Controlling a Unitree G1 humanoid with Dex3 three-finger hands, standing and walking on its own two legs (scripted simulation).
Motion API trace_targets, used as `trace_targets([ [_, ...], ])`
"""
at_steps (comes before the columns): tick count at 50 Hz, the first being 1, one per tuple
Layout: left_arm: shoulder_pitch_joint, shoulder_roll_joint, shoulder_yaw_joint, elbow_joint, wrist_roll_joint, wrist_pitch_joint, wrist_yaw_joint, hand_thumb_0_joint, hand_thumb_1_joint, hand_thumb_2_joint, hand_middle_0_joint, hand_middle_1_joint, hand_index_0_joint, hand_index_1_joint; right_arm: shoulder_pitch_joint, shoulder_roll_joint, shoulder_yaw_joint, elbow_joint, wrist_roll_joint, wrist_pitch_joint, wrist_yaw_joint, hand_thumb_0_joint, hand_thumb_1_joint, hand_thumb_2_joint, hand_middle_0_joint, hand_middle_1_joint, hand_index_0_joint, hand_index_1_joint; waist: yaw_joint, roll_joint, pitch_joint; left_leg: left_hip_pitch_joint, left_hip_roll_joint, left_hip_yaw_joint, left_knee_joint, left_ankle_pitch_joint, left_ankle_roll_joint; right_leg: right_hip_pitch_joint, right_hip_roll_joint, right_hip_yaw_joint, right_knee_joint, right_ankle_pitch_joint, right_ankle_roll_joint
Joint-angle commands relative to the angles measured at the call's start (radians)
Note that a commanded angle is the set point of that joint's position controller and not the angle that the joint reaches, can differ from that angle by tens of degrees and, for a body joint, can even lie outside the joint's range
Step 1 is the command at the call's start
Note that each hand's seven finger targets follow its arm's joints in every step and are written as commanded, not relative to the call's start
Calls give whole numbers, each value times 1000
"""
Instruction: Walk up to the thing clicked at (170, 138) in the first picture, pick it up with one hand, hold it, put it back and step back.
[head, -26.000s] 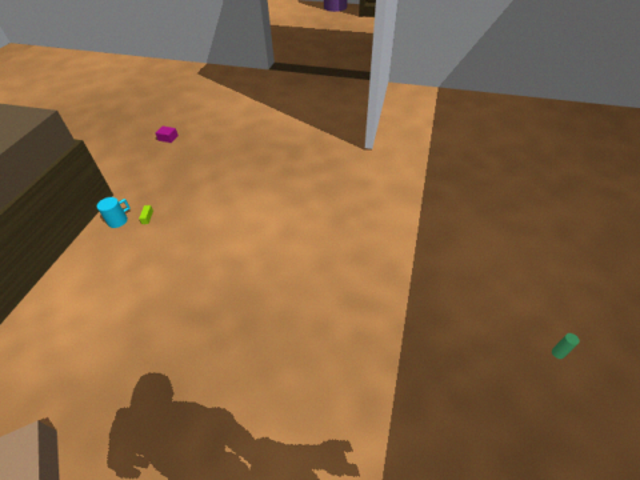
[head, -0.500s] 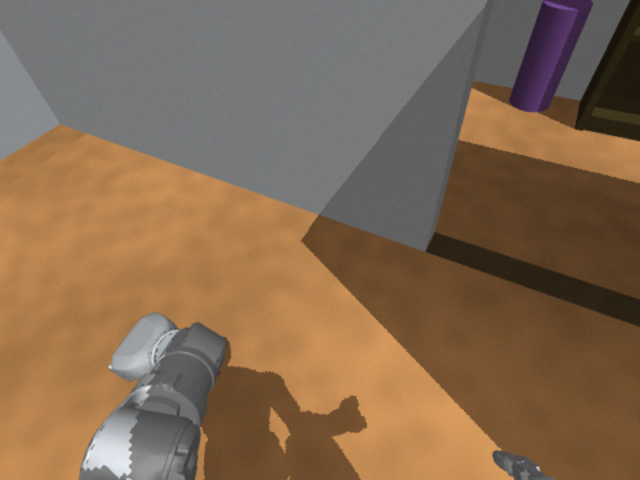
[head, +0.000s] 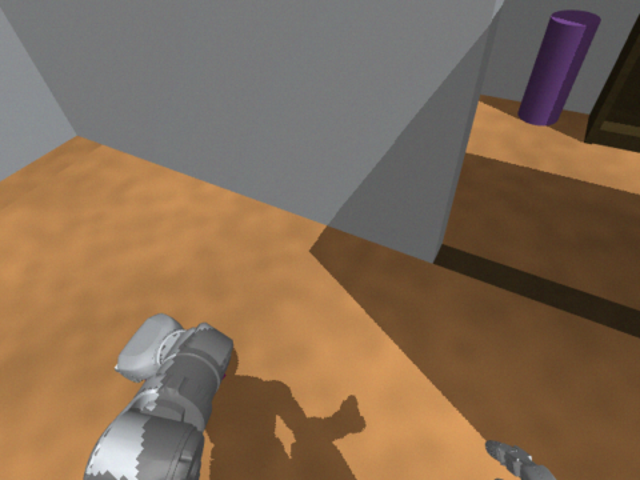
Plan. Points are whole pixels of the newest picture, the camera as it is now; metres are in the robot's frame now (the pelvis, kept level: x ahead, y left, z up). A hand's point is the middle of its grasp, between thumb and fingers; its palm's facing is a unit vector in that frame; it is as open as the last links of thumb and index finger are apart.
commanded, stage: hold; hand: left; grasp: from above
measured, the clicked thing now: (183, 374) +0.31 +0.23 -0.08
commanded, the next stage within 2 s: crouch in 0.70 s
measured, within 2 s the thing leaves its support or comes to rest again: neither
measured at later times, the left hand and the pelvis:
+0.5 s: hand (176, 379) +0.29 +0.22 -0.04, palm faces -0.15 -0.43 -0.89, open 11.0 cm; pelvis -0.01 +0.00 +0.00, yaw +0 degrees
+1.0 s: hand (177, 384) +0.28 +0.22 -0.05, palm faces -0.19 -0.41 -0.89, open 11.0 cm; pelvis -0.01 +0.00 +0.00, yaw +0 degrees
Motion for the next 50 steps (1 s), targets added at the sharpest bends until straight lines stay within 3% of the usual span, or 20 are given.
trace_targets([
  [1,-399,157,-35,-199,73,6,44,0,487,878,-962,-591,-884,-673,-96,-129,-34,-124,14,-43,-6,0,-894,-900,200,300,199,300,-3,-49,-299,144,-52,36,-56,281,33,150,25,6,-89,393,15],
  [6,-392,142,-39,-236,63,27,39,0,499,893,-968,-602,-890,-684,-121,-126,-33,-137,14,-42,-3,0,-893,-899,200,299,199,299,3,-64,-301,148,-52,34,-68,271,37,161,24,7,-107,378,17],
  [9,-358,161,-30,-200,60,45,39,0,531,898,-988,-608,-911,-689,-131,-124,-32,-134,14,-45,-4,0,-892,-900,200,299,199,299,17,-56,-252,136,-49,35,-87,245,31,156,27,2,-118,316,10],
  [11,-349,121,-49,-177,58,53,33,0,526,897,-991,-592,-911,-676,-131,-119,-25,-136,16,-46,-3,0,-892,-899,200,299,199,299,9,-79,-216,131,-49,33,-94,221,35,134,27,2,-133,285,12],
  [12,-356,147,-36,-183,60,53,31,0,525,910,-999,-591,-916,-679,-131,-122,-28,-131,15,-48,-2,0,-894,-900,200,299,199,299,15,-87,-228,123,-47,31,-96,216,36,137,27,4,-132,276,11],
  [17,-353,107,-60,-205,59,41,29,0,560,959,-1024,-626,-939,-716,-147,-115,-28,-137,16,-56,0,0,-894,-901,199,299,199,299,12,-68,-228,142,-45,30,-101,220,32,145,28,2,-130,270,6],
  [20,-367,115,-56,-248,56,32,35,0,559,976,-1034,-613,-942,-710,-150,-116,-30,-144,16,-56,-1,0,-893,-901,199,299,199,299,18,-66,-266,150,-46,32,-93,247,35,158,25,5,-129,306,8],
  [24,-364,134,-52,-245,79,30,47,0,572,979,-1046,-607,-952,-706,-150,-120,-32,-144,14,-50,-4,0,-893,-901,199,299,199,299,12,-66,-291,158,-48,35,-79,275,35,171,22,10,-117,358,12],
  [25,-350,159,-38,-227,82,34,51,0,593,977,-1058,-607,-965,-704,-151,-120,-35,-143,12,-49,-5,0,-891,-900,199,299,199,299,23,-59,-276,144,-47,35,-83,271,32,173,23,8,-115,340,8],
  [28,-374,110,-64,-269,75,35,50,0,603,1015,-1071,-630,-976,-729,-157,-109,-27,-149,12,-50,-7,0,-895,-901,199,299,199,299,15,-49,-272,162,-42,26,-102,246,27,158,32,-4,-118,285,1],
  [37,-372,122,-48,-209,68,47,40,0,564,980,-1051,-593,-952,-697,-155,-113,-31,-141,15,-55,-7,0,-895,-902,199,299,199,299,20,-64,-250,140,-42,29,-103,244,30,146,29,4,-129,282,2],
  [38,-367,100,-58,-192,66,47,36,0,595,972,-1070,-594,-974,-696,-155,-113,-30,-137,16,-55,-6,0,-894,-902,199,299,199,299,13,-66,-243,141,-42,31,-98,248,31,144,27,7,-130,293,5],
  [39,-365,123,-44,-179,69,45,39,0,600,997,-1083,-593,-982,-699,-148,-117,-37,-140,14,-55,-7,0,-896,-903,199,299,199,299,23,-66,-252,136,-40,30,-99,253,28,151,28,5,-121,293,2],
  [40,-366,100,-55,-192,64,41,39,0,680,985,-1134,-667,-1062,-730,-153,-112,-35,-135,13,-56,-5,0,-885,-903,200,300,200,299,19,-60,-255,142,-41,30,-97,262,27,155,27,5,-122,305,2],
  [41,-353,105,-51,-182,65,40,41,0,619,972,-1054,-678,-982,-714,-150,-115,-38,-137,13,-56,-5,0,-834,-885,202,300,202,300,28,-65,-257,138,-42,32,-93,270,27,163,26,3,-123,315,3],
  [43,-336,88,-54,-178,62,34,39,0,527,931,-901,-730,-884,-751,-142,-114,-40,-135,14,-54,-3,0,-846,-887,201,300,201,300,18,-88,-271,136,-44,32,-84,282,32,162,24,5,-116,350,8],
  [44,-336,120,-42,-149,67,31,42,0,497,910,-875,-731,-861,-748,-138,-119,-40,-129,14,-55,-4,0,-846,-887,201,300,201,300,21,-86,-250,127,-42,33,-87,274,31,157,25,5,-117,339,7],
  [47,-325,99,-48,-122,71,4,44,0,493,957,-883,-737,-861,-763,-120,-113,-41,-113,12,-55,-6,0,-848,-888,201,300,201,300,4,-104,-229,111,-37,32,-81,250,33,122,24,8,-120,312,6],
  [49,-323,137,-36,-88,81,-18,49,0,503,961,-886,-757,-867,-779,-105,-114,-42,-106,13,-59,-9,0,-848,-888,201,300,201,300,10,-114,-207,85,-38,36,-74,228,35,111,21,11,-124,291,6],
  [50,-332,121,-40,-85,81,-32,50,0,495,946,-875,-759,-859,-779,-90,-113,-43,-100,12,-60,-10,0,-849,-888,201,300,201,300,-2,-116,-208,76,-37,35,-64,223,38,94,19,14,-121,294,7],
])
